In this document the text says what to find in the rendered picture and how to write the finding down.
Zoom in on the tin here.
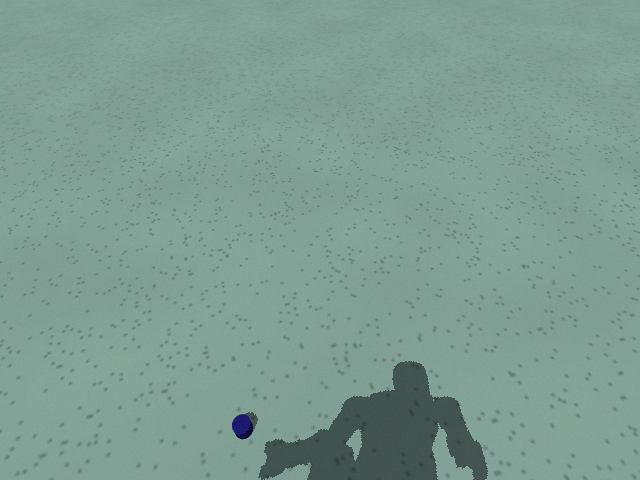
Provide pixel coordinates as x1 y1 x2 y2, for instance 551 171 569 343
232 414 253 439

